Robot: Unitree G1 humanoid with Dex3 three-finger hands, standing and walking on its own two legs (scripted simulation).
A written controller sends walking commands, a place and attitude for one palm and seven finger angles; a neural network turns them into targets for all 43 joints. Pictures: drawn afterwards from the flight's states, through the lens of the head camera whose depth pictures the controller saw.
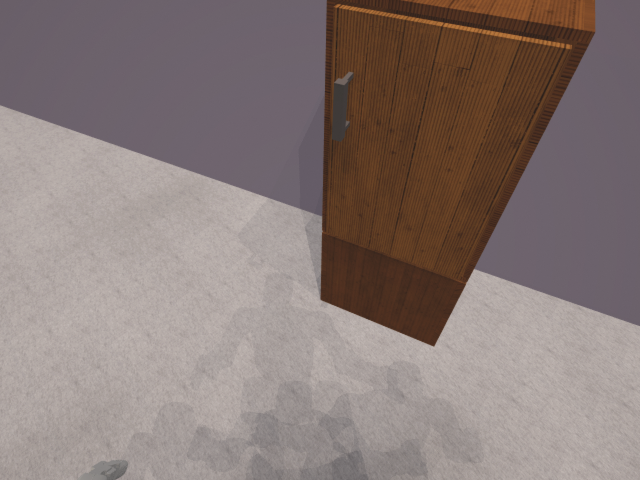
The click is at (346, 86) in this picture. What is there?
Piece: cupboard door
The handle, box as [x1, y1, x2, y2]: [332, 72, 353, 141]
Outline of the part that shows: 352,72 348,72 342,79 338,78 334,82 332,139 339,141 344,136 344,131 349,125 349,121 345,120 347,83 352,78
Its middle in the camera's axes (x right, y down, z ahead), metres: +0.04 -0.27 +0.78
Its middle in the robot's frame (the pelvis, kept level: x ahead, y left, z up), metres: +0.78 +0.00 +0.07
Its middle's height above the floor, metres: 0.84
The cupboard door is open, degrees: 0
